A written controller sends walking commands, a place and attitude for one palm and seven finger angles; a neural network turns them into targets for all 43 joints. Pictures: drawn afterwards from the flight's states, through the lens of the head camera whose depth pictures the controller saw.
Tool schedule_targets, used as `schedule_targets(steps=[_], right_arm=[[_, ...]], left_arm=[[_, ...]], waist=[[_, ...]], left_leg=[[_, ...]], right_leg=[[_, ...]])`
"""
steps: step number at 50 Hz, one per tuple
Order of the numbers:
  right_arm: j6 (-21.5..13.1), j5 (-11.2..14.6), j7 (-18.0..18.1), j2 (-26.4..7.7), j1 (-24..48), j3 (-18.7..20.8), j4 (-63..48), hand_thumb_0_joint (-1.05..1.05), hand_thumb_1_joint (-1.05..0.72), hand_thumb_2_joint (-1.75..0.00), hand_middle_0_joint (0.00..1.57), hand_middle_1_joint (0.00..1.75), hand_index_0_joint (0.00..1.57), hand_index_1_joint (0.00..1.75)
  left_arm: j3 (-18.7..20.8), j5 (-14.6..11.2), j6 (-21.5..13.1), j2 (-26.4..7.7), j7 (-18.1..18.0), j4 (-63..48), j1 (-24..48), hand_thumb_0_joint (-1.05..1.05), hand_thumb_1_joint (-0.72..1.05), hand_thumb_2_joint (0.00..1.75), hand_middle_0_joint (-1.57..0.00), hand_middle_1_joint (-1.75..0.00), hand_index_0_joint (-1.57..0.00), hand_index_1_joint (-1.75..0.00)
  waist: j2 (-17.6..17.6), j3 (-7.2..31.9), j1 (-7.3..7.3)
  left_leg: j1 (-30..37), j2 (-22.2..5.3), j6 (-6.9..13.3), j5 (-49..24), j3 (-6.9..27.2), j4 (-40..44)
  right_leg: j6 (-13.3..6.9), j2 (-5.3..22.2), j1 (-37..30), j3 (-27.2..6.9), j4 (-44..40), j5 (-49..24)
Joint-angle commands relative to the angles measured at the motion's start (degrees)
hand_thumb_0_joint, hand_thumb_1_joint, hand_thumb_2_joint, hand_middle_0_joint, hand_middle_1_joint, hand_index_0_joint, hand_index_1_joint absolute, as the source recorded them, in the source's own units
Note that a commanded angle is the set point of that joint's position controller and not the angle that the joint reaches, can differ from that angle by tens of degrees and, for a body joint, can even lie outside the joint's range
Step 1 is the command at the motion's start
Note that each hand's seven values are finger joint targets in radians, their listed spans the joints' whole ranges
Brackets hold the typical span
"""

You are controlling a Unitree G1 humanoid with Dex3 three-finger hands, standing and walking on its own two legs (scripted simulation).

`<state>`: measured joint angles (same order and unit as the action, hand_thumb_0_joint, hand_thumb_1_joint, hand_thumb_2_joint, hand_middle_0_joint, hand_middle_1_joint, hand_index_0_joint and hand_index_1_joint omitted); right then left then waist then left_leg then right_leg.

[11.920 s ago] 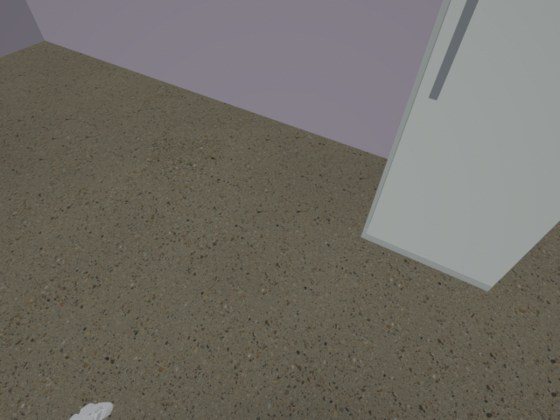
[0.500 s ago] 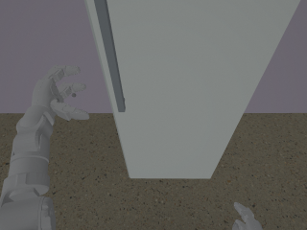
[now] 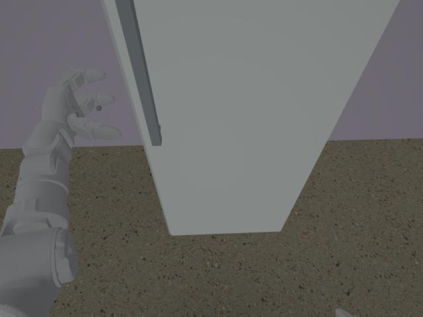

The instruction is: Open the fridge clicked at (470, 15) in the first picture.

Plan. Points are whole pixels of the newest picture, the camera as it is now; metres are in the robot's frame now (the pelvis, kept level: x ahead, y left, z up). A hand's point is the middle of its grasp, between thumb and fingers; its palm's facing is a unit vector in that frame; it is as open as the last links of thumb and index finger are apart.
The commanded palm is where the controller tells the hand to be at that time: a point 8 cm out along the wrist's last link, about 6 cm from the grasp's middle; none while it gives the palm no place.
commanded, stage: move the hooked fingers beside the handle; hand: left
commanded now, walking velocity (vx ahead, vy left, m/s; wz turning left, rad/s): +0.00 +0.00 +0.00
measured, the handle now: (143, 73) +0.53 +0.14 +0.19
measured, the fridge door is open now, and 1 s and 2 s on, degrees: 0 0 0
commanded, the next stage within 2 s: feel for the door with the fingertips in 1.50 s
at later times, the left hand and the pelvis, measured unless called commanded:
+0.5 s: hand (97, 106) +0.44 +0.22 +0.17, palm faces +0.05 -1.00 +0.00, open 14.0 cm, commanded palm +0.42 +0.26 +0.17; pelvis +0.01 +0.01 +0.00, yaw -1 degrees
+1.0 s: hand (96, 108) +0.44 +0.22 +0.17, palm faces +0.07 -1.00 +0.01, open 14.0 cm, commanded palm +0.41 +0.26 +0.17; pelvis +0.00 +0.00 +0.00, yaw +0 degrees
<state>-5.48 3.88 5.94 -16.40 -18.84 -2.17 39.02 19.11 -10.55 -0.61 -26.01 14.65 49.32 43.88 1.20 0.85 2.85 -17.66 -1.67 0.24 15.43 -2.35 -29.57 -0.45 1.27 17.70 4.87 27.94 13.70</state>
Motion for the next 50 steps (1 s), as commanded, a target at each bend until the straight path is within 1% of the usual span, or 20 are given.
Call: schedule_targets(steps=[1,7,8,9,10,12,16,17,21,23,27,31,34,36,37,40,44,47,49,50], right_arm=[[-2.9,-0.1,0.1,-7.9,-1.6,2.9,-5.5,0.0,-0.9,-0.9,0.2,0.3,0.2,0.3],[-2.0,-0.7,-1.1,-8.4,-3.4,3.3,-6.3,0.0,-0.9,-0.9,0.2,0.3,0.2,0.3],[-1.9,-0.7,-1.2,-8.3,-3.3,3.2,-6.8,0.0,-0.9,-0.9,0.2,0.3,0.2,0.3],[-1.5,-0.7,-1.3,-8.5,-3.7,3.5,-7.1,0.0,-0.9,-0.9,0.2,0.3,0.2,0.3],[-1.4,-0.7,-1.5,-8.4,-2.9,3.3,-8.1,0.0,-0.9,-0.9,0.2,0.3,0.2,0.3],[-1.2,-0.5,-1.6,-8.3,-2.5,3.6,-8.8,0.0,-0.9,-0.9,0.2,0.3,0.2,0.3],[-0.7,-0.2,-1.2,-8.1,-1.9,3.7,-9.0,0.0,-0.9,-0.9,0.2,0.3,0.2,0.3],[-0.8,-0.1,-1.1,-7.9,-1.6,3.8,-9.1,0.0,-0.9,-0.9,0.2,0.3,0.2,0.3],[-1.4,0.0,-0.7,-7.4,-1.2,3.7,-8.2,0.0,-0.9,-0.9,0.2,0.3,0.2,0.3],[-1.6,0.0,-0.5,-7.6,-1.4,3.6,-7.3,0.0,-0.9,-0.9,0.2,0.3,0.2,0.3],[-1.5,0.0,-0.7,-7.6,-0.9,3.4,-7.1,0.0,-0.9,-0.9,0.2,0.3,0.2,0.3],[-1.0,-0.3,-1.0,-7.7,-0.7,3.1,-7.3,0.0,-0.9,-0.9,0.2,0.3,0.2,0.3],[-0.6,-0.7,-1.1,-7.6,-0.5,3.1,-8.3,0.0,-0.9,-0.9,0.2,0.3,0.2,0.3],[-0.9,-0.7,-1.3,-7.0,0.4,2.9,-8.9,0.0,-0.9,-0.9,0.2,0.3,0.2,0.3],[-0.9,-0.8,-1.3,-7.0,0.2,2.9,-8.9,0.0,-0.9,-0.9,0.2,0.3,0.2,0.3],[-0.8,-0.5,-1.0,-7.1,1.0,2.9,-9.0,0.0,-0.9,-0.9,0.2,0.3,0.2,0.3],[-0.3,0.2,-0.6,-7.4,0.9,3.0,-9.1,0.0,-0.9,-0.9,0.2,0.3,0.2,0.3],[0.0,0.5,-0.3,-7.9,0.5,2.9,-8.4,0.0,-0.9,-0.9,0.2,0.3,0.2,0.3],[-0.2,0.4,-0.2,-7.9,0.1,3.1,-8.6,0.0,-0.9,-0.9,0.2,0.3,0.2,0.3],[-0.4,0.3,-0.2,-7.9,0.4,3.1,-8.6,0.0,-0.9,-0.9,0.2,0.3,0.2,0.3]], left_arm=[[1.5,0.0,-6.8,-14.1,-0.6,-9.7,34.0,0.0,-0.5,0.3,-0.3,-1.2,-0.3,-1.2],[5.3,1.3,-7.7,-17.1,-1.4,-4.9,27.2,0.0,-0.5,0.3,-0.3,-1.2,-0.3,-1.2],[4.2,1.2,-7.7,-15.7,-1.1,-5.2,26.5,0.0,-0.5,0.3,-0.3,-1.2,-0.3,-1.2],[6.7,1.0,-7.9,-18.1,-1.2,-5.5,23.6,0.0,-0.5,0.3,-0.3,-1.2,-0.3,-1.2],[6.6,1.0,-8.0,-18.0,-1.0,-7.7,22.6,0.0,-0.5,0.3,-0.3,-1.2,-0.3,-1.2],[7.3,0.6,-8.1,-18.2,-1.0,-11.1,21.6,0.0,-0.5,0.3,-0.3,-1.2,-0.3,-1.2],[6.5,0.2,-7.9,-18.0,-0.7,-15.8,23.6,0.0,-0.5,0.3,-0.3,-1.2,-0.3,-1.2],[5.1,0.2,-7.8,-16.4,-0.6,-17.7,25.2,0.0,-0.5,0.3,-0.3,-1.2,-0.3,-1.2],[1.1,-0.3,-6.7,-11.5,-0.5,-20.4,27.4,0.0,-0.5,0.3,-0.3,-1.2,-0.3,-1.2],[-0.9,-0.9,-5.5,-9.1,-0.5,-18.5,28.9,0.0,-0.5,0.3,-0.3,-1.2,-0.3,-1.2],[-1.4,-1.0,-2.8,-6.9,-1.5,-13.7,25.7,0.0,-0.5,0.3,-0.3,-1.2,-0.3,-1.2],[0.4,0.5,-3.0,-9.7,-3.6,-11.0,27.3,0.0,-0.5,0.3,-0.3,-1.2,-0.3,-1.2],[3.5,1.5,-5.8,-14.2,-4.9,-14.3,28.3,0.0,-0.5,0.3,-0.3,-1.2,-0.3,-1.2],[3.3,1.5,-7.5,-13.6,-4.8,-16.6,28.8,0.0,-0.5,0.3,-0.3,-1.2,-0.3,-1.2],[4.2,1.4,-8.4,-14.8,-4.8,-18.0,29.6,0.0,-0.5,0.3,-0.3,-1.2,-0.3,-1.2],[3.6,1.2,-8.3,-14.4,-3.5,-16.8,27.4,0.0,-0.5,0.3,-0.3,-1.2,-0.3,-1.2],[2.1,0.0,-5.1,-12.4,-0.9,-12.7,22.6,0.0,-0.5,0.3,-0.3,-1.2,-0.3,-1.2],[0.5,-0.8,-2.8,-11.2,0.4,-9.4,24.3,0.0,-0.5,0.3,-0.3,-1.2,-0.3,-1.2],[0.0,-1.3,-3.3,-10.5,0.3,-11.0,26.2,0.0,-0.5,0.3,-0.3,-1.2,-0.3,-1.2],[0.0,-1.3,-4.0,-10.8,0.2,-12.9,28.0,0.0,-0.5,0.3,-0.3,-1.2,-0.3,-1.2]], waist=[[2.9,19.1,1.77],[1.1,21.8,-0.74],[0.8,21.6,-0.63],[-1.3,22.4,-1.62],[0.7,22.5,-2.18],[-0.2,22.8,-2.26],[0.5,20.4,-1.09],[3.2,20.5,-0.68],[6.5,20.5,0.53],[4.4,18.8,1.46],[0.3,16.9,0.84],[-0.4,16.3,0.59],[-0.7,20.7,-0.73],[2.5,23.2,-1.06],[1.5,24.2,-1.01],[2.9,22.8,-1.0],[1.5,19.2,-0.8],[-1.3,14.5,0.68],[-1.6,15.1,0.92],[0.3,16.6,0.94]], left_leg=[[8.0,1.6,1.8,-11.7,2.6,2.1],[5.6,1.4,1.6,-15.8,2.3,1.5],[5.3,1.4,1.6,-16.3,1.9,1.5],[4.7,1.3,1.8,-18.0,1.8,1.3],[4.8,1.3,1.7,-18.6,1.5,1.5],[5.4,1.1,1.9,-19.4,1.1,1.4],[5.9,0.9,2.0,-17.7,1.1,1.9],[7.1,0.9,1.9,-17.2,1.3,2.0],[11.5,0.6,1.6,-17.8,2.4,1.6],[10.9,0.7,1.4,-15.7,3.0,2.0],[8.3,1.0,1.6,-14.0,3.0,2.2],[6.2,1.3,1.6,-12.7,2.9,1.9],[6.5,1.4,1.7,-15.2,2.8,1.4],[8.5,1.5,1.7,-17.7,2.2,0.7],[8.8,1.4,1.7,-18.0,2.3,0.7],[8.6,1.3,1.8,-17.9,1.9,1.0],[6.7,1.3,2.0,-15.6,1.4,1.6],[4.3,1.3,2.0,-10.9,1.7,2.1],[4.9,1.4,2.2,-10.4,1.9,1.8],[5.7,1.5,2.1,-10.4,2.1,1.7]], right_leg=[[-0.9,-1.4,-3.2,-2.9,-1.9,-12.9],[-1.1,-1.5,-5.9,-2.7,0.0,-17.4],[-1.1,-1.5,-6.2,-2.6,0.2,-18.3],[-1.1,-1.6,-8.3,-2.5,0.5,-19.9],[-1.1,-1.6,-8.4,-2.8,0.8,-20.8],[-1.0,-1.8,-8.8,-2.9,0.7,-21.8],[-0.9,-2.0,-7.5,-3.0,0.0,-20.1],[-1.0,-2.1,-6.4,-3.0,-0.3,-18.9],[-1.2,-2.4,-3.0,-2.5,-1.2,-16.3],[-1.3,-2.4,-1.8,-2.0,-1.7,-14.4],[-1.2,-2.1,-1.8,-1.6,-1.6,-13.8],[-1.2,-1.7,-1.9,-2.0,-1.1,-13.2],[-1.3,-1.5,-5.6,-2.4,0.0,-15.7],[-1.2,-1.5,-6.5,-3.1,0.4,-19.0],[-1.2,-1.6,-7.3,-3.0,0.5,-19.7],[-1.3,-1.7,-7.4,-3.1,0.2,-19.8],[-1.2,-1.6,-6.9,-2.7,-0.7,-18.6],[-0.8,-1.6,-3.8,-2.6,-1.9,-15.0],[-0.9,-1.6,-3.5,-2.5,-1.9,-13.5],[-0.9,-1.5,-3.3,-2.8,-1.8,-13.3]])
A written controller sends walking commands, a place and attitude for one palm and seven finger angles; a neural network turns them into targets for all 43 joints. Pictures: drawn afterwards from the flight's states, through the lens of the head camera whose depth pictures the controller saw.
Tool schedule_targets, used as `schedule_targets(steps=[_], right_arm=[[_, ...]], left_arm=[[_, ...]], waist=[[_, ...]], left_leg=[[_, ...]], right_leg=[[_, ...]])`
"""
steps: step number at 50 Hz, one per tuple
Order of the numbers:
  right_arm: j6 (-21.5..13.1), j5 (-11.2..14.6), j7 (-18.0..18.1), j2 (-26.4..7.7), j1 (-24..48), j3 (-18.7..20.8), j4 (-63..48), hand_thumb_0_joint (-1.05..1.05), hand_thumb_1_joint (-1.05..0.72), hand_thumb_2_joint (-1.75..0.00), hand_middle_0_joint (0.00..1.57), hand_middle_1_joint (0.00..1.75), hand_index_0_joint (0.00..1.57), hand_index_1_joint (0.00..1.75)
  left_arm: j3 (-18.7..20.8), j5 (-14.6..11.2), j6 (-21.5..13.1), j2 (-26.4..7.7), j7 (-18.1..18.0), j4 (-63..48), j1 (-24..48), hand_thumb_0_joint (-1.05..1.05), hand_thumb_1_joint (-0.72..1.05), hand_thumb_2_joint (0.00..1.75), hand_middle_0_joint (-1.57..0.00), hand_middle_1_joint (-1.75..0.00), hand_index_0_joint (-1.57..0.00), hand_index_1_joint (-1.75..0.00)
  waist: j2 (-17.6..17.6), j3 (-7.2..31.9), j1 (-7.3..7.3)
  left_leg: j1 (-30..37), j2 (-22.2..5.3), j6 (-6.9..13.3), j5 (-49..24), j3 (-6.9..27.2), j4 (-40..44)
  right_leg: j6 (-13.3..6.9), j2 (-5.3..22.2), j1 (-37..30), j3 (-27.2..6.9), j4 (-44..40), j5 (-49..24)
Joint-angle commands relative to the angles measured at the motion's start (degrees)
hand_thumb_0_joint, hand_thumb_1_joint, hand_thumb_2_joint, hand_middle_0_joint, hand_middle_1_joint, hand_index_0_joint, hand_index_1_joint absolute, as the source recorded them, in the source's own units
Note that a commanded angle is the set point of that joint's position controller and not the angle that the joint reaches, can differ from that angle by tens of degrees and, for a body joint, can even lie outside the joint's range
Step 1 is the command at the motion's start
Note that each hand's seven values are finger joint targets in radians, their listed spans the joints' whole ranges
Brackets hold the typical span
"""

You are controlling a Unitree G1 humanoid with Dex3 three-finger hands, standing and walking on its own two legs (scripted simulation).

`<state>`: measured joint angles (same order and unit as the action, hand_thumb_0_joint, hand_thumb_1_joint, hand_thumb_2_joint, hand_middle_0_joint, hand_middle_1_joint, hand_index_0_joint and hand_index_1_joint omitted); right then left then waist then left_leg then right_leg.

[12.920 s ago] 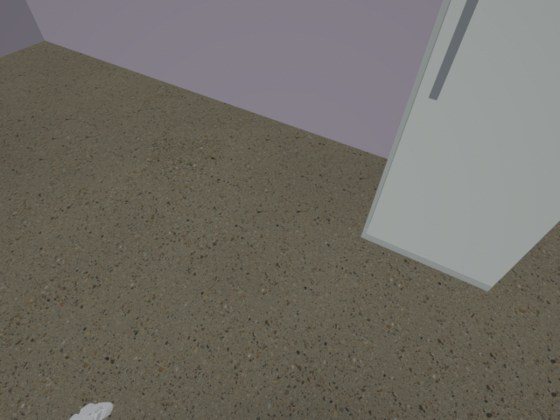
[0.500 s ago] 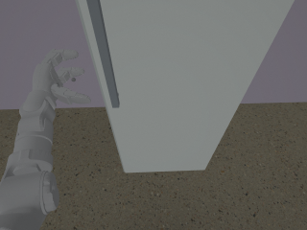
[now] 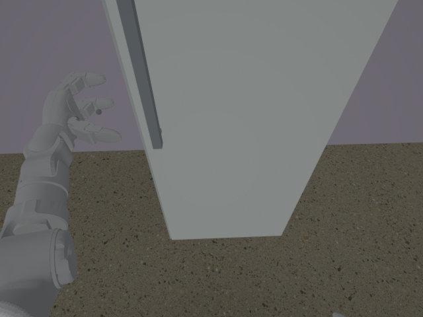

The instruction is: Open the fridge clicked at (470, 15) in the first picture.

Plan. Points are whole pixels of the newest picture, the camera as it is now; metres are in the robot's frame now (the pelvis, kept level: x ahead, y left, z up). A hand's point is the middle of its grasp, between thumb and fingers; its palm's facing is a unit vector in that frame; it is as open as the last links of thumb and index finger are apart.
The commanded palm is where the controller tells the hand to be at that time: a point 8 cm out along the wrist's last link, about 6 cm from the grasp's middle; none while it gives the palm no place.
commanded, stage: move the hooked fingers beside the handle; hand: left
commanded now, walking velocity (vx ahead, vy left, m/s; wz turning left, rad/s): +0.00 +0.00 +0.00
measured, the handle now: (145, 76) +0.53 +0.15 +0.19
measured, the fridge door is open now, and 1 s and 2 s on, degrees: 0 0 0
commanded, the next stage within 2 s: feel for the door with the fingertips in 0.50 s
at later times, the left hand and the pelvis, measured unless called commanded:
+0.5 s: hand (104, 108) +0.45 +0.21 +0.17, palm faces +0.06 -1.00 +0.01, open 14.0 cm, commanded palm +0.42 +0.26 +0.17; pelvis +0.00 +0.00 +0.00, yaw -1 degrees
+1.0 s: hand (128, 107) +0.46 +0.17 +0.17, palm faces +0.04 -1.00 +0.03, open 14.0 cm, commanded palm +0.43 +0.23 +0.17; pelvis +0.01 +0.01 +0.00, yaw -1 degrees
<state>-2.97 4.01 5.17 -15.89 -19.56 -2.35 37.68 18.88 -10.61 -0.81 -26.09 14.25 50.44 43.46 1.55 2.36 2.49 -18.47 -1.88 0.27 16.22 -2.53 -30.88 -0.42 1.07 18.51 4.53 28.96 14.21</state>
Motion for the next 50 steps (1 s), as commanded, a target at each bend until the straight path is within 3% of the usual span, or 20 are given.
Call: schedule_targets(steps=[1,3,4,7,9,12,14,16,18,21,25,28,31,33,36,39,42,45,48,50], right_arm=[[-3.1,0.0,0.6,-8.4,0.8,3.3,-7.0,0.0,-0.9,-0.9,0.2,0.3,0.2,0.3],[-3.6,-0.2,0.6,-8.0,0.7,3.4,-6.7,0.0,-0.9,-0.9,0.2,0.3,0.2,0.3],[-3.6,-0.3,0.6,-8.0,0.2,3.3,-6.4,0.0,-0.9,-0.9,0.2,0.3,0.2,0.3],[-3.8,-0.4,0.6,-8.3,-0.3,3.1,-4.9,0.0,-0.9,-0.9,0.2,0.3,0.2,0.3],[-3.7,-0.6,0.5,-8.7,-0.7,3.3,-5.0,0.0,-0.9,-0.9,0.2,0.3,0.2,0.3],[-3.4,-0.6,0.3,-8.4,-0.6,2.9,-5.4,0.0,-0.9,-0.9,0.2,0.3,0.2,0.3],[-3.1,-0.8,0.2,-8.9,-1.4,3.1,-5.8,0.0,-0.9,-0.9,0.2,0.3,0.2,0.3],[-3.1,-0.4,0.1,-8.5,-0.7,3.0,-6.9,0.0,-0.9,-0.9,0.2,0.3,0.2,0.3],[-3.1,-0.4,0.1,-8.8,-1.0,3.3,-7.0,0.0,-0.9,-0.9,0.2,0.3,0.2,0.3],[-3.2,-0.3,0.2,-8.7,-1.0,3.6,-7.0,0.0,-0.9,-0.9,0.2,0.3,0.2,0.3],[-3.3,-0.3,0.4,-8.6,-1.2,3.6,-6.2,0.0,-0.9,-0.9,0.2,0.3,0.2,0.3],[-3.0,-0.3,0.3,-8.7,-1.7,3.5,-5.6,0.0,-0.9,-0.9,0.2,0.3,0.2,0.3],[-3.1,-0.4,0.1,-8.5,-1.4,3.5,-6.0,0.0,-0.9,-0.9,0.2,0.3,0.2,0.3],[-3.4,-0.6,-0.2,-8.2,-1.4,3.5,-6.0,0.0,-0.9,-0.9,0.2,0.3,0.2,0.3],[-3.3,-0.7,-0.2,-8.4,-1.4,3.8,-5.8,0.0,-0.9,-0.9,0.2,0.3,0.2,0.3],[-3.3,-0.9,-0.6,-8.0,-1.3,3.8,-6.1,0.0,-0.9,-0.9,0.2,0.3,0.2,0.3],[-3.1,-1.0,-1.3,-7.7,-0.9,3.9,-6.1,0.0,-0.9,-0.9,0.2,0.3,0.2,0.3],[-2.5,-0.9,-1.4,-7.6,0.1,3.9,-7.1,0.0,-0.9,-0.9,0.2,0.3,0.2,0.3],[-2.5,-0.8,-1.7,-6.8,1.1,3.9,-7.7,0.0,-0.9,-0.9,0.2,0.3,0.2,0.3],[-2.1,-0.8,-1.4,-7.2,1.2,3.8,-7.3,0.0,-0.9,-0.9,0.2,0.3,0.2,0.3]], left_arm=[[1.2,-1.1,-4.6,-12.1,0.2,-15.2,30.0,0.0,-0.5,0.3,-0.3,-1.2,-0.3,-1.2],[0.6,-0.9,-6.5,-11.2,-0.5,-18.3,31.8,0.0,-0.5,0.3,-0.3,-1.2,-0.3,-1.2],[-0.3,-1.1,-7.1,-10.5,-0.9,-18.4,32.1,0.0,-0.5,0.3,-0.3,-1.2,-0.3,-1.2],[1.3,-0.4,-7.4,-12.6,-1.7,-13.1,34.2,0.0,-0.5,0.3,-0.3,-1.2,-0.3,-1.2],[4.1,0.4,-7.3,-15.8,-2.4,-11.0,31.7,0.0,-0.5,0.3,-0.3,-1.2,-0.3,-1.2],[3.4,1.8,-6.4,-15.5,-2.4,-6.7,30.2,0.0,-0.5,0.3,-0.3,-1.2,-0.3,-1.2],[5.8,2.2,-7.1,-18.8,-2.3,-6.3,28.0,0.0,-0.5,0.3,-0.3,-1.2,-0.3,-1.2],[3.6,1.6,-7.6,-15.8,-1.6,-7.7,28.1,0.0,-0.5,0.3,-0.3,-1.2,-0.3,-1.2],[4.6,1.0,-8.5,-17.0,-0.7,-9.2,28.5,0.0,-0.5,0.3,-0.3,-1.2,-0.3,-1.2],[3.1,-0.1,-9.1,-15.1,0.2,-12.7,30.5,0.0,-0.5,0.3,-0.3,-1.2,-0.3,-1.2],[2.2,-0.6,-7.8,-13.1,0.0,-13.0,30.6,0.0,-0.5,0.3,-0.3,-1.2,-0.3,-1.2],[1.3,0.0,-5.9,-12.3,-0.5,-10.0,31.0,0.0,-0.5,0.3,-0.3,-1.2,-0.3,-1.2],[1.0,0.5,-6.1,-11.9,-1.4,-11.8,30.7,0.0,-0.5,0.3,-0.3,-1.2,-0.3,-1.2],[-1.0,0.5,-6.6,-9.1,-2.0,-13.5,32.8,0.0,-0.5,0.3,-0.3,-1.2,-0.3,-1.2],[1.3,-0.1,-7.1,-10.5,-3.0,-12.7,31.3,0.0,-0.5,0.3,-0.3,-1.2,-0.3,-1.2],[-0.7,0.2,-7.3,-7.7,-3.9,-15.8,30.8,0.0,-0.5,0.3,-0.3,-1.2,-0.3,-1.2],[-0.6,1.1,-6.1,-7.0,-5.3,-16.0,29.0,0.0,-0.5,0.3,-0.3,-1.2,-0.3,-1.2],[1.9,0.9,-5.1,-8.4,-6.6,-17.7,24.6,0.0,-0.5,0.3,-0.3,-1.2,-0.3,-1.2],[-1.4,0.9,-4.2,-3.8,-7.2,-21.8,24.4,0.0,-0.5,0.3,-0.3,-1.2,-0.3,-1.2],[-1.0,1.3,-3.7,-5.1,-7.8,-21.1,25.7,0.0,-0.5,0.3,-0.3,-1.2,-0.3,-1.2]], waist=[[1.2,16.6,1.14],[3.0,19.2,1.15],[1.6,19.6,1.62],[0.2,17.0,2.16],[0.1,18.1,0.77],[1.6,16.8,0.46],[-0.7,17.8,-0.26],[0.2,18.1,0.31],[-0.2,19.5,0.2],[1.0,20.5,0.84],[2.6,18.3,1.5],[0.3,15.7,1.93],[2.9,17.9,1.27],[3.6,18.8,1.8],[0.0,20.0,1.41],[2.3,22.3,0.87],[3.0,21.4,0.47],[-1.1,21.1,-0.91],[0.8,21.3,-0.83],[-1.6,18.6,0.17]], left_leg=[[7.4,1.8,2.0,-11.6,2.6,2.8],[9.9,1.7,1.8,-13.6,3.0,2.4],[9.7,1.6,1.9,-13.7,3.0,2.2],[7.4,1.7,1.8,-9.9,3.6,2.9],[6.2,1.8,1.9,-10.9,3.1,2.8],[4.3,2.0,1.8,-10.8,2.4,2.8],[3.2,1.9,1.9,-12.0,2.4,2.7],[4.1,1.8,1.9,-12.5,1.8,2.5],[4.8,1.6,2.0,-13.0,1.8,2.2],[7.0,1.4,2.0,-14.4,2.2,2.0],[8.0,1.3,1.9,-14.3,2.6,2.0],[5.7,1.3,1.8,-12.1,3.0,2.5],[7.0,1.5,1.7,-13.7,2.9,2.0],[8.8,1.4,1.4,-14.6,3.5,1.7],[8.2,1.2,1.6,-15.4,3.3,1.3],[10.1,1.2,1.3,-20.0,3.3,0.8],[10.0,1.0,1.1,-21.8,3.3,0.7],[8.1,1.0,1.5,-22.4,2.6,1.2],[9.7,0.9,1.3,-24.2,2.2,1.1],[8.3,1.0,1.7,-21.1,2.1,1.6]], right_leg=[[-1.1,-1.4,-4.2,-2.6,-2.7,-13.6],[-1.3,-1.6,-4.2,-2.5,-2.2,-14.4],[-1.1,-1.5,-4.6,-2.4,-2.2,-14.3],[-1.0,-1.6,-3.0,-2.3,-2.7,-11.1],[-1.0,-1.4,-4.9,-2.4,-2.2,-12.1],[-1.0,-1.1,-4.8,-2.7,-1.8,-13.3],[-1.0,-1.1,-6.7,-2.6,-1.3,-14.5],[-0.9,-1.3,-6.3,-2.8,-1.2,-16.0],[-0.9,-1.5,-6.7,-3.1,-1.2,-16.6],[-1.0,-1.8,-5.9,-2.9,-1.1,-17.2],[-1.0,-1.9,-3.3,-2.4,-1.6,-15.6],[-0.9,-1.8,-2.3,-2.0,-1.9,-13.6],[-1.2,-1.7,-2.8,-2.2,-1.5,-14.3],[-1.3,-1.9,-1.6,-1.9,-1.2,-14.1],[-1.1,-2.0,-3.3,-2.0,-0.9,-15.6],[-1.3,-1.9,-4.1,-1.7,0.0,-18.3],[-1.2,-2.0,-3.5,-1.6,0.2,-19.4],[-1.2,-2.0,-7.0,-1.6,0.2,-21.7],[-1.2,-2.0,-6.9,-1.6,0.2,-22.8],[-1.0,-2.0,-6.5,-1.7,-0.6,-21.3]])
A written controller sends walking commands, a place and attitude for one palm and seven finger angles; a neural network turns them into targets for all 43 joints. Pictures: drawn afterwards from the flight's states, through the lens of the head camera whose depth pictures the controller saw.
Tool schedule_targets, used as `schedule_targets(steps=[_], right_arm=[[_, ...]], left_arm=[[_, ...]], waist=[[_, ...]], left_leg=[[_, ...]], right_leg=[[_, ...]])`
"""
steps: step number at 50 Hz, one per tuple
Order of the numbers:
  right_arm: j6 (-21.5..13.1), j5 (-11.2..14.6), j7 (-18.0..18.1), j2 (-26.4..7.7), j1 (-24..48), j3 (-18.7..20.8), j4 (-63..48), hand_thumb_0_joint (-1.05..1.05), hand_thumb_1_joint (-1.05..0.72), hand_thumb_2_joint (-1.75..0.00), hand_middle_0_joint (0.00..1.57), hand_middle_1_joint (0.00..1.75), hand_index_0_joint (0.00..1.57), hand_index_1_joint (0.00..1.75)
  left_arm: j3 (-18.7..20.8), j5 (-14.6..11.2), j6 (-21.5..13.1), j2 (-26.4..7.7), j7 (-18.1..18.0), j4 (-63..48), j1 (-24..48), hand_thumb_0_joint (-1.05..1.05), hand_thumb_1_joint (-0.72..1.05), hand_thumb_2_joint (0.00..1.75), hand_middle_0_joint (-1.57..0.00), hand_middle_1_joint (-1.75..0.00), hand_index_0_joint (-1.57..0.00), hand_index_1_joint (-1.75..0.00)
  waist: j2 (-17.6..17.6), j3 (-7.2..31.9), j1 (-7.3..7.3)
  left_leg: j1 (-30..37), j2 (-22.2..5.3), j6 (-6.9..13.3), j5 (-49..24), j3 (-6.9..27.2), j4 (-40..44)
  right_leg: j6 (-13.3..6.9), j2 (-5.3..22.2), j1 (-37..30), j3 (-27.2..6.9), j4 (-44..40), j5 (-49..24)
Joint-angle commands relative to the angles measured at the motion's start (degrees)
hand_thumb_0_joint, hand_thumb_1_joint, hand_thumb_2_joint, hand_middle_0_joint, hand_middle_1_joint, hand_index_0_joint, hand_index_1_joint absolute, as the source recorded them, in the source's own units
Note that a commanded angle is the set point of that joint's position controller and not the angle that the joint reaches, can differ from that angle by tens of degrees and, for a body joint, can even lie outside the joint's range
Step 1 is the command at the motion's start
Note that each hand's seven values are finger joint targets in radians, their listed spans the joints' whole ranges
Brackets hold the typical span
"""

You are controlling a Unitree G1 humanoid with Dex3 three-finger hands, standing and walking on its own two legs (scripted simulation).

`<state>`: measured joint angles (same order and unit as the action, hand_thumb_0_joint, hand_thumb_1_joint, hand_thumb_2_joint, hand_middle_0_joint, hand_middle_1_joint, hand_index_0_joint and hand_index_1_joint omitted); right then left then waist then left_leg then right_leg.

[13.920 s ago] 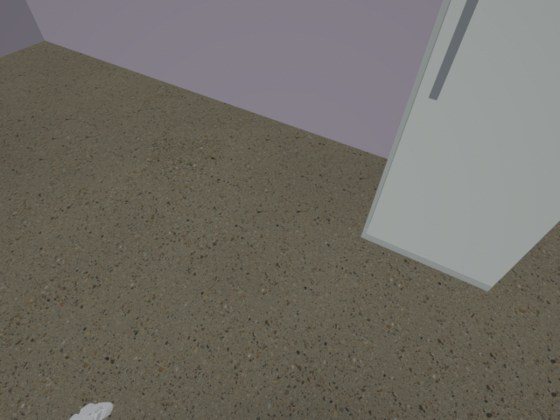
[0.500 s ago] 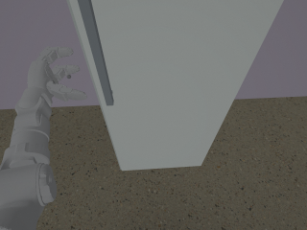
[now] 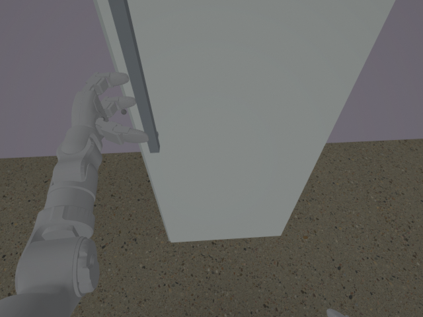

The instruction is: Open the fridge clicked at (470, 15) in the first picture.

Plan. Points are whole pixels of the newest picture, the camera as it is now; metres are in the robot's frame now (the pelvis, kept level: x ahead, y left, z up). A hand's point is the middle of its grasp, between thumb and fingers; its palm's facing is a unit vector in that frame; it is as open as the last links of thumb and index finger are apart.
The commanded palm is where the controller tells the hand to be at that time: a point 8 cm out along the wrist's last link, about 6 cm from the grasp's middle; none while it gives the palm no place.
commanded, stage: feel for the door with the fingertips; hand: left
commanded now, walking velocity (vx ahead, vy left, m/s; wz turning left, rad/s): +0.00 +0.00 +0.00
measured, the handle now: (140, 80) +0.51 +0.15 +0.19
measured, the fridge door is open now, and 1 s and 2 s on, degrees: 0 0 0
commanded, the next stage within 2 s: slide the fingers in behind the handle in 0.56 s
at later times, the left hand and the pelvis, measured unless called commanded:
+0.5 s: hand (121, 106) +0.46 +0.18 +0.17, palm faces +0.08 -1.00 +0.01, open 14.0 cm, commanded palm +0.44 +0.23 +0.17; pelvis -0.02 -0.01 +0.00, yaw +1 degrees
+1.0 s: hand (120, 104) +0.47 +0.18 +0.17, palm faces +0.07 -1.00 +0.02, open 13.8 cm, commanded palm +0.43 +0.23 +0.17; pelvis -0.02 +0.00 +0.00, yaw +0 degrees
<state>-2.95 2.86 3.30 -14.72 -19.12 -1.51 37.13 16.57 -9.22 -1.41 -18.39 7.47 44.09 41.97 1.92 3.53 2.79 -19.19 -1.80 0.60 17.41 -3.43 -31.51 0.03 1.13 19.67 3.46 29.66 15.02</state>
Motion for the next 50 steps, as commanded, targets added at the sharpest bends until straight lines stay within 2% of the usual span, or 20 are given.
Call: schedule_targets(steps=[1,4,6,8,10,14,18,19,21,22,24,27,28,30,36,39,40,44,47,50], right_arm=[[-1.9,0.3,0.7,-8.3,0.7,3.0,-6.4,0.0,-0.9,-0.9,0.2,0.3,0.2,0.3],[-1.5,0.3,1.4,-8.5,0.7,2.7,-6.2,0.0,-0.9,-0.9,0.2,0.3,0.2,0.3],[-1.8,0.3,1.5,-7.9,1.2,2.5,-6.1,0.0,-0.9,-0.9,0.2,0.3,0.2,0.3],[-2.0,0.2,1.6,-7.8,0.7,2.5,-5.6,0.0,-0.9,-0.9,0.2,0.3,0.2,0.3],[-2.2,0.2,1.7,-8.1,0.5,2.5,-5.1,0.0,-0.9,-0.9,0.2,0.3,0.2,0.3],[-2.2,0.3,2.1,-9.1,-1.1,2.5,-4.0,0.0,-0.9,-0.9,0.2,0.3,0.2,0.3],[-2.3,0.2,1.9,-9.2,-2.0,2.3,-3.8,0.0,-0.9,-0.9,0.2,0.3,0.2,0.3],[-2.3,0.0,1.8,-9.4,-2.4,2.4,-3.7,0.0,-0.9,-0.9,0.2,0.3,0.2,0.3],[-2.6,0.0,1.6,-9.0,-2.5,2.5,-4.1,0.0,-0.9,-0.9,0.2,0.3,0.2,0.3],[-2.8,0.0,1.5,-9.1,-2.7,2.5,-3.8,0.0,-0.9,-0.9,0.2,0.3,0.2,0.3],[-2.8,-0.3,1.6,-9.6,-4.0,2.7,-3.3,0.0,-0.9,-0.9,0.2,0.3,0.2,0.3],[-2.7,-0.1,1.6,-9.9,-4.4,2.9,-2.8,0.0,-0.9,-0.9,0.2,0.3,0.2,0.3],[-2.7,-0.2,1.5,-9.8,-4.6,2.8,-2.7,0.0,-0.9,-0.9,0.2,0.3,0.2,0.3],[-2.8,-0.2,1.3,-9.9,-5.3,3.0,-2.7,0.0,-0.9,-0.9,0.2,0.3,0.2,0.3],[-2.8,-0.5,1.0,-10.0,-6.5,3.2,-2.3,0.0,-0.9,-0.9,0.2,0.3,0.2,0.3],[-2.8,-0.5,0.9,-10.1,-6.7,3.3,-2.8,0.0,-0.9,-0.9,0.2,0.3,0.2,0.3],[-2.9,-0.5,0.8,-9.9,-6.1,3.2,-2.9,0.0,-0.9,-0.9,0.2,0.3,0.2,0.3],[-2.8,-0.4,1.0,-10.0,-6.3,3.1,-2.8,0.0,-0.9,-0.9,0.2,0.3,0.2,0.3],[-3.2,-0.5,0.6,-9.8,-5.9,3.2,-3.3,0.0,-0.9,-0.9,0.2,0.3,0.2,0.3],[-3.3,-0.5,0.4,-9.6,-5.7,3.4,-3.5,0.0,-0.9,-0.9,0.2,0.3,0.2,0.3]], left_arm=[[2.1,0.1,-2.8,-13.7,-1.3,-13.7,28.3,0.0,-0.5,0.3,-0.3,-1.2,-0.3,-1.2],[3.5,0.6,-2.7,-16.4,-1.8,-12.8,31.1,0.0,-0.5,0.3,-0.3,-1.2,-0.3,-1.2],[1.1,1.1,-3.2,-14.0,-1.6,-12.8,34.0,0.0,-0.5,0.3,-0.3,-1.2,-0.3,-1.2],[0.6,1.3,-4.3,-14.1,-1.1,-11.7,34.9,0.0,-0.5,0.3,-0.3,-1.2,-0.3,-1.2],[-0.4,0.8,-5.1,-13.2,-0.4,-9.3,36.5,0.0,-0.5,0.3,-0.3,-1.2,-0.3,-1.2],[2.6,0.0,-4.9,-16.5,1.1,0.3,35.0,0.0,-0.5,0.3,-0.3,-1.2,-0.3,-1.2],[2.1,1.2,-5.9,-18.0,1.7,3.6,39.2,0.0,-0.5,0.3,-0.3,-1.2,-0.3,-1.2],[3.0,1.5,-7.1,-19.7,1.6,3.3,39.7,0.0,-0.5,0.3,-0.3,-1.2,-0.3,-1.2],[2.5,1.4,-9.1,-18.7,1.6,1.2,41.1,0.0,-0.5,0.3,-0.3,-1.2,-0.3,-1.2],[1.7,1.1,-9.9,-18.1,1.8,1.2,42.5,0.0,-0.5,0.3,-0.3,-1.2,-0.3,-1.2],[3.3,0.6,-11.0,-19.9,2.0,3.4,41.8,0.0,-0.5,0.3,-0.3,-1.2,-0.3,-1.2],[3.9,1.3,-10.7,-21.4,2.2,5.4,43.7,0.0,-0.5,0.3,-0.3,-1.2,-0.3,-1.2],[2.3,1.7,-10.7,-19.8,2.3,5.0,44.5,0.0,-0.5,0.3,-0.3,-1.2,-0.3,-1.2],[2.6,2.0,-10.9,-20.1,2.1,4.8,44.2,0.0,-0.5,0.3,-0.3,-1.2,-0.3,-1.2],[3.2,1.4,-10.9,-19.8,1.9,5.6,43.5,0.0,-0.5,0.3,-0.3,-1.2,-0.3,-1.2],[3.7,1.1,-11.3,-19.7,2.1,4.8,41.0,0.0,-0.5,0.3,-0.3,-1.2,-0.3,-1.2],[3.7,1.1,-11.1,-19.4,2.2,5.3,40.3,0.0,-0.5,0.3,-0.3,-1.2,-0.3,-1.2],[2.6,1.4,-10.7,-18.6,1.8,5.8,41.5,0.0,-0.5,0.3,-0.3,-1.2,-0.3,-1.2],[2.5,1.7,-10.7,-17.9,1.3,3.8,40.9,0.0,-0.5,0.3,-0.3,-1.2,-0.3,-1.2],[1.4,1.2,-10.5,-15.5,1.1,2.1,39.6,0.0,-0.5,0.3,-0.3,-1.2,-0.3,-1.2]], waist=[[-2.7,16.2,-0.05],[-2.6,15.7,0.29],[0.2,16.2,0.82],[1.4,17.4,0.83],[0.9,17.3,1.78],[-4.4,15.8,1.83],[-1.7,14.9,2.34],[-0.5,15.8,2.15],[1.3,19.3,2.11],[1.4,19.1,2.82],[-3.0,19.1,2.93],[-0.3,18.4,3.35],[1.5,18.8,3.58],[2.2,19.5,3.56],[0.2,18.8,3.72],[-0.1,19.5,2.8],[1.3,18.9,2.55],[-0.2,15.6,3.51],[2.0,18.2,2.62],[0.3,19.5,2.72]], left_leg=[[8.0,1.0,1.4,-20.6,3.1,2.5],[7.3,1.3,1.6,-17.5,2.9,3.0],[8.4,1.5,1.5,-17.3,3.0,2.9],[9.3,1.6,1.4,-17.5,3.2,2.5],[9.5,1.6,1.4,-16.6,3.6,2.3],[5.7,1.9,1.7,-12.5,3.3,2.4],[3.8,2.2,1.7,-11.2,3.3,2.0],[3.9,2.1,1.6,-11.7,3.4,1.8],[5.5,2.2,1.6,-12.8,3.4,1.3],[5.7,2.1,1.6,-12.6,3.4,1.1],[3.9,2.0,1.7,-12.2,3.7,1.1],[3.5,2.0,1.6,-10.4,3.6,1.2],[3.8,2.0,1.5,-10.8,3.6,1.2],[4.5,1.9,1.5,-12.0,3.8,1.0],[4.3,1.5,1.5,-11.7,4.0,1.1],[4.5,1.5,1.5,-12.7,4.0,1.2],[4.3,1.6,1.4,-12.1,3.9,1.3],[3.2,1.2,1.5,-9.7,4.0,1.6],[5.1,1.2,1.1,-11.1,4.3,1.5],[6.8,0.9,1.0,-13.9,4.5,1.0]], right_leg=[[-1.4,-2.0,-7.6,-0.7,-1.5,-21.3],[-1.4,-1.7,-8.1,-1.0,-2.2,-19.1],[-1.5,-1.6,-7.0,-1.2,-2.2,-18.7],[-1.7,-1.7,-6.6,-1.3,-2.1,-18.7],[-1.6,-1.7,-5.7,-1.3,-2.2,-17.8],[-1.2,-1.5,-6.0,-1.4,-2.7,-15.6],[-1.1,-1.1,-4.3,-1.9,-2.3,-14.6],[-1.3,-1.1,-4.7,-1.8,-2.0,-14.5],[-1.3,-1.4,-5.0,-2.2,-1.6,-15.6],[-1.3,-1.5,-4.5,-2.3,-1.6,-15.7],[-1.0,-1.6,-5.7,-2.0,-1.3,-15.5],[-0.9,-1.6,-3.7,-2.3,-1.6,-13.9],[-1.0,-1.6,-3.3,-2.2,-1.4,-14.0],[-1.1,-1.8,-2.8,-1.9,-1.3,-14.3],[-1.1,-2.2,-2.0,-1.6,-1.5,-13.4],[-1.4,-2.2,-3.1,-1.2,-1.2,-13.7],[-1.3,-2.2,-2.5,-1.4,-1.3,-13.4],[-1.3,-2.1,-0.7,-1.2,-1.7,-10.4],[-1.5,-2.2,-0.3,-1.1,-1.2,-11.1],[-1.4,-2.4,-0.5,-0.7,-0.6,-13.1]])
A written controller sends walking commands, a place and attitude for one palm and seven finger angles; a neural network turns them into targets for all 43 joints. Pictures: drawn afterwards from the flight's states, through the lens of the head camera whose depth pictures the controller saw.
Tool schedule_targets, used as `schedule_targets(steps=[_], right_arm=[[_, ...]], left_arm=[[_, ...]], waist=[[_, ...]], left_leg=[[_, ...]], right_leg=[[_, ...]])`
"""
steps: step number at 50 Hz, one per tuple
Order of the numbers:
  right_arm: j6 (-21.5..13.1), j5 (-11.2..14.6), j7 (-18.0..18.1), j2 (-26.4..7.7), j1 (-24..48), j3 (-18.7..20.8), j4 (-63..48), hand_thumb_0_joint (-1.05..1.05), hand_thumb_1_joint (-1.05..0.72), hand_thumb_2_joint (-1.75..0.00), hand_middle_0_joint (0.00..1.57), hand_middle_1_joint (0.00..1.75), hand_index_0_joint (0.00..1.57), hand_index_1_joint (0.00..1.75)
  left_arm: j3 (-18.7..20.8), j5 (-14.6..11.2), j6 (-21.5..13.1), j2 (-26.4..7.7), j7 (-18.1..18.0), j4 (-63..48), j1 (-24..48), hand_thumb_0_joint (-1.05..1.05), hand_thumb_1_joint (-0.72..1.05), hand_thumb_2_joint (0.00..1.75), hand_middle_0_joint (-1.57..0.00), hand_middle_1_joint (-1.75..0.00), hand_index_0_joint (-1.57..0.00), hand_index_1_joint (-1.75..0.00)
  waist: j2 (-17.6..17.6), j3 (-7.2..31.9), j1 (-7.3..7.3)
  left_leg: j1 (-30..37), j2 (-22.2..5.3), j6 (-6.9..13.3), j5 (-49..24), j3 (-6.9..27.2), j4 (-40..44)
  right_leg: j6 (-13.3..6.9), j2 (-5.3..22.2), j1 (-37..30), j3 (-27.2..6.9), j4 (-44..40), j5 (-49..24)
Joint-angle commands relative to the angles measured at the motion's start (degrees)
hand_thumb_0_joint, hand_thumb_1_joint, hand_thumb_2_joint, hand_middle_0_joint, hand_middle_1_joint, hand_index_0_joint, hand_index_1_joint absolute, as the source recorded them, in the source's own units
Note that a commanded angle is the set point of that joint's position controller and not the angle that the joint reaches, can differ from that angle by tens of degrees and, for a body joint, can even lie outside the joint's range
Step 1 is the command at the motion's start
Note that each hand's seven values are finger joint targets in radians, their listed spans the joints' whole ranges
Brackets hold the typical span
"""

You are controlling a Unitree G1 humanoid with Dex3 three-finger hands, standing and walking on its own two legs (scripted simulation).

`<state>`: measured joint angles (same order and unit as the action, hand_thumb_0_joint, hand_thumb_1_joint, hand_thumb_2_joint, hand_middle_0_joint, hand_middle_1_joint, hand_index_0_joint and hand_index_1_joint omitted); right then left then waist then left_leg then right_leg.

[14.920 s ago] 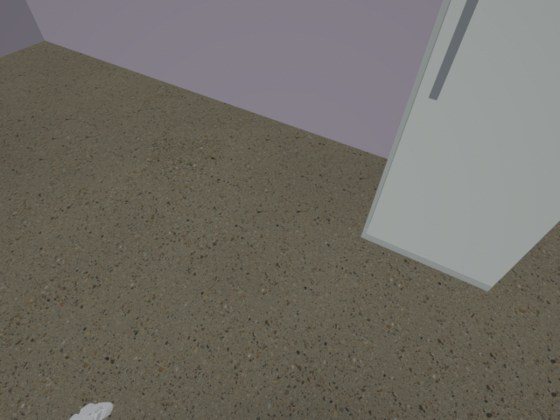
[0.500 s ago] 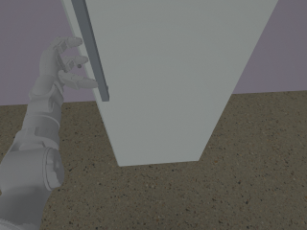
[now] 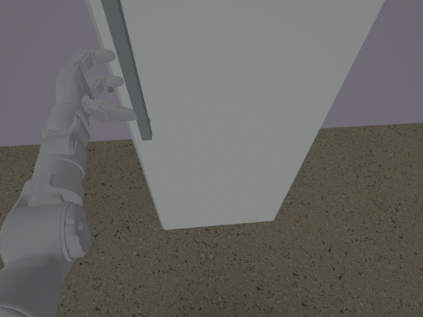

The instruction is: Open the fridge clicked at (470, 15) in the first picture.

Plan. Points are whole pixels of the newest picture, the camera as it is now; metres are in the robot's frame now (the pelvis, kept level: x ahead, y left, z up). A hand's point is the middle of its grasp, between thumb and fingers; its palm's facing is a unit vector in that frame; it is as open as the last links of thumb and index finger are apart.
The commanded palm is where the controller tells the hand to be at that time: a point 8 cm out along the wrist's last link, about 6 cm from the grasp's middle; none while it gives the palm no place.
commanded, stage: slide the fingers in behind the handle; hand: left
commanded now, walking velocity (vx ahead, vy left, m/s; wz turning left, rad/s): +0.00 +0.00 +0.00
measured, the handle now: (130, 63) +0.53 +0.14 +0.20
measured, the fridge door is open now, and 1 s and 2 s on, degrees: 0 0 0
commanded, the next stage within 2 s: move the hooked fingers beside the handle in 0.28 s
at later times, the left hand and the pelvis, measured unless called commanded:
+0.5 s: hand (120, 91) +0.48 +0.16 +0.17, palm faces +0.07 -1.00 +0.03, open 13.9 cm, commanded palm +0.45 +0.21 +0.17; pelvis +0.01 -0.01 +0.00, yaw +0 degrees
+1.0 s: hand (109, 98) +0.46 +0.17 +0.17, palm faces +0.08 -1.00 +0.01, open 14.0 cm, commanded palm +0.43 +0.23 +0.17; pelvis +0.00 -0.01 +0.00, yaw +0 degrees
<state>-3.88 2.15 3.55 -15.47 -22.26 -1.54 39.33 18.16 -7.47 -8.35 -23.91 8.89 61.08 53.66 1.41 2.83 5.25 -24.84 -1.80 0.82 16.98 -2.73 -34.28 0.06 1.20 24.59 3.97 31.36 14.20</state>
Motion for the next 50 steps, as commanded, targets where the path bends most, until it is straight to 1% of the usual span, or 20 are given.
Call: schedule_targets(steps=[1,4,9,13,19,20,22,25,28,29,31,33,36,40,42,43,44,45,46,50], right_arm=[[-2.5,0.2,0.0,-8.7,-2.1,3.5,-6.0,0.0,-0.9,-0.9,0.2,0.3,0.2,0.3],[-2.5,0.3,0.0,-8.6,-1.8,3.5,-6.0,0.0,-0.9,-0.9,0.2,0.3,0.2,0.3],[-2.1,0.1,0.1,-8.5,-0.9,3.2,-6.0,0.0,-0.9,-0.9,0.2,0.3,0.2,0.3],[-1.8,0.1,-0.2,-7.8,0.0,3.1,-6.5,0.0,-0.9,-0.9,0.2,0.3,0.2,0.3],[-1.2,0.4,0.2,-7.8,0.2,3.4,-6.6,0.0,-0.9,-0.9,0.2,0.3,0.2,0.3],[-1.3,0.5,0.1,-7.6,0.7,3.3,-6.8,0.0,-0.9,-0.9,0.2,0.3,0.2,0.3],[-1.2,0.3,0.3,-7.9,0.5,3.4,-6.7,0.0,-0.9,-0.9,0.2,0.3,0.2,0.3],[-0.8,0.4,0.3,-7.7,1.0,3.2,-7.1,0.0,-0.9,-0.9,0.2,0.3,0.2,0.3],[-0.7,0.5,0.2,-7.6,1.4,3.2,-7.1,0.0,-0.9,-0.9,0.2,0.3,0.2,0.3],[-0.6,0.5,0.3,-7.8,1.2,3.4,-7.3,0.0,-0.9,-0.9,0.2,0.3,0.2,0.3],[-0.5,0.8,0.4,-7.6,2.0,3.3,-7.5,0.0,-0.9,-0.9,0.2,0.3,0.2,0.3],[-0.4,0.8,0.6,-7.7,2.0,3.3,-7.3,0.0,-0.9,-0.9,0.2,0.3,0.2,0.3],[-0.3,0.7,0.8,-7.9,2.2,3.3,-7.6,0.0,-0.9,-0.9,0.2,0.3,0.2,0.3],[-0.3,0.8,0.8,-7.6,3.0,3.0,-7.8,0.0,-0.9,-0.9,0.2,0.3,0.2,0.3],[-0.2,0.8,0.9,-7.8,2.7,3.2,-7.7,0.0,-0.9,-0.9,0.2,0.3,0.2,0.3],[-0.1,1.0,0.9,-7.7,3.4,3.1,-8.1,0.0,-0.9,-0.9,0.2,0.3,0.2,0.3],[0.0,0.9,1.2,-8.0,2.9,3.2,-7.9,0.0,-0.9,-0.9,0.2,0.3,0.2,0.3],[-0.1,1.1,1.2,-7.8,3.7,3.0,-8.0,0.0,-0.9,-0.9,0.2,0.3,0.2,0.3],[-0.2,1.2,1.3,-7.7,3.7,2.9,-7.8,0.0,-0.9,-0.9,0.2,0.3,0.2,0.3],[-0.6,1.1,1.7,-8.1,3.4,2.7,-7.2,0.0,-0.9,-0.9,0.2,0.3,0.2,0.3]], left_arm=[[-0.9,-0.7,-3.5,-8.9,-0.4,-17.0,28.0,0.0,-0.5,0.3,-0.3,-1.2,-0.3,-1.2],[-2.1,-1.4,-2.7,-6.9,-1.1,-17.7,27.0,0.0,-0.5,0.3,-0.3,-1.2,-0.3,-1.2],[1.0,-0.6,-1.7,-10.2,-3.6,-19.4,27.2,0.0,-0.5,0.3,-0.3,-1.2,-0.3,-1.2],[-0.5,1.0,-1.6,-9.1,-4.5,-21.0,28.0,0.0,-0.5,0.3,-0.3,-1.2,-0.3,-1.2],[-1.1,-0.3,-0.5,-7.2,-3.5,-20.5,26.7,0.0,-0.5,0.3,-0.3,-1.2,-0.3,-1.2],[-2.3,-0.6,-0.4,-6.0,-3.2,-21.8,27.1,0.0,-0.5,0.3,-0.3,-1.2,-0.3,-1.2],[1.2,-0.8,-0.2,-9.7,-3.2,-21.5,25.3,0.0,-0.5,0.3,-0.3,-1.2,-0.3,-1.2],[0.6,-0.6,-0.3,-9.2,-3.1,-22.7,23.1,0.0,-0.5,0.3,-0.3,-1.2,-0.3,-1.2],[-1.6,-0.5,0.0,-7.0,-2.7,-22.9,23.6,0.0,-0.5,0.3,-0.3,-1.2,-0.3,-1.2],[-0.3,-0.7,0.0,-8.0,-2.8,-22.7,21.6,0.0,-0.5,0.3,-0.3,-1.2,-0.3,-1.2],[-0.9,-1.2,0.6,-7.1,-2.4,-23.6,21.5,0.0,-0.5,0.3,-0.3,-1.2,-0.3,-1.2],[-1.0,-1.4,0.9,-7.5,-2.1,-23.9,22.8,0.0,-0.5,0.3,-0.3,-1.2,-0.3,-1.2],[2.3,-1.7,0.9,-10.9,-2.4,-24.9,20.6,0.0,-0.5,0.3,-0.3,-1.2,-0.3,-1.2],[0.1,-1.0,0.7,-9.1,-2.3,-25.3,19.8,0.0,-0.5,0.3,-0.3,-1.2,-0.3,-1.2],[1.5,-0.8,0.7,-11.1,-2.2,-25.4,19.5,0.0,-0.5,0.3,-0.3,-1.2,-0.3,-1.2],[0.1,-1.2,1.0,-9.2,-1.8,-25.3,19.3,0.0,-0.5,0.3,-0.3,-1.2,-0.3,-1.2],[1.5,-1.5,0.9,-10.8,-1.7,-25.1,19.3,0.0,-0.5,0.3,-0.3,-1.2,-0.3,-1.2],[0.2,-1.5,1.1,-10.0,-1.2,-25.0,19.5,0.0,-0.5,0.3,-0.3,-1.2,-0.3,-1.2],[-0.9,-1.9,1.5,-8.5,-1.0,-23.8,21.4,0.0,-0.5,0.3,-0.3,-1.2,-0.3,-1.2],[-0.1,-1.7,1.0,-10.5,-0.6,-21.4,23.4,0.0,-0.5,0.3,-0.3,-1.2,-0.3,-1.2]], waist=[[2.9,21.2,0.0],[0.0,19.8,0.3],[-0.9,18.7,-0.75],[0.9,19.5,-0.63],[-0.4,20.9,-0.33],[1.6,21.3,-0.51],[0.8,22.1,-1.42],[0.1,21.6,-1.6],[0.3,19.1,-1.0],[-1.1,19.8,-1.52],[0.4,19.9,-1.56],[-0.4,19.3,-1.11],[-1.1,20.8,-2.3],[0.6,18.6,-2.05],[-0.3,19.0,-2.33],[0.0,18.7,-1.94],[-1.8,19.2,-1.92],[0.2,18.3,-1.9],[-1.4,16.6,-0.83],[-0.7,15.5,-0.81]], left_leg=[[13.6,0.9,0.6,-14.3,3.8,3.7],[13.3,0.7,0.6,-15.1,4.0,3.6],[11.3,1.0,0.9,-15.4,3.5,3.9],[11.8,1.2,0.8,-16.5,3.1,3.8],[13.0,1.3,1.0,-18.2,2.7,3.2],[13.7,1.3,0.8,-18.6,2.8,3.3],[13.3,1.4,0.9,-19.4,2.7,3.1],[12.8,1.4,1.1,-20.3,2.3,3.3],[12.2,1.4,1.1,-17.8,2.4,3.8],[12.4,1.4,1.3,-18.8,2.3,3.5],[13.0,1.6,1.2,-18.3,2.1,3.8],[12.7,1.5,1.3,-17.7,2.2,4.0],[12.7,1.6,1.4,-18.3,2.0,4.2],[12.4,1.7,1.4,-17.0,2.0,4.4],[12.2,1.6,1.4,-17.1,2.2,4.6],[12.4,1.8,1.4,-16.1,1.9,4.7],[12.5,1.6,1.6,-16.3,2.0,4.6],[12.2,1.7,1.5,-15.3,1.9,4.8],[12.0,1.7,1.5,-13.2,2.0,5.0],[11.2,1.8,1.6,-10.1,2.6,5.4]], right_leg=[[-1.5,-2.5,-5.2,-1.3,-2.2,-12.5],[-1.5,-2.6,-5.8,-0.9,-2.3,-13.0],[-1.5,-2.4,-8.0,-1.1,-2.3,-14.6],[-1.5,-2.3,-8.3,-1.5,-1.9,-16.4],[-1.5,-2.3,-9.9,-1.4,-2.1,-18.7],[-1.6,-2.3,-9.5,-1.4,-2.0,-18.9],[-1.6,-2.3,-10.8,-1.6,-1.9,-20.1],[-1.5,-2.3,-12.0,-1.6,-1.9,-21.5],[-1.5,-2.2,-10.8,-1.5,-2.5,-19.5],[-1.6,-2.3,-11.8,-1.4,-2.4,-20.0],[-1.6,-2.2,-11.6,-1.7,-2.7,-20.1],[-1.5,-2.2,-11.5,-1.7,-2.9,-19.9],[-1.4,-2.1,-13.5,-1.9,-2.8,-20.9],[-1.5,-2.0,-12.4,-1.9,-3.1,-19.5],[-1.6,-2.0,-13.0,-1.8,-3.1,-19.4],[-1.5,-2.0,-12.7,-2.0,-3.4,-19.0],[-1.4,-1.9,-13.4,-1.8,-3.4,-19.0],[-1.4,-1.8,-12.7,-2.1,-3.6,-18.2],[-1.2,-1.9,-11.3,-1.9,-4.2,-16.4],[-1.3,-1.7,-9.7,-2.1,-4.7,-12.3]])
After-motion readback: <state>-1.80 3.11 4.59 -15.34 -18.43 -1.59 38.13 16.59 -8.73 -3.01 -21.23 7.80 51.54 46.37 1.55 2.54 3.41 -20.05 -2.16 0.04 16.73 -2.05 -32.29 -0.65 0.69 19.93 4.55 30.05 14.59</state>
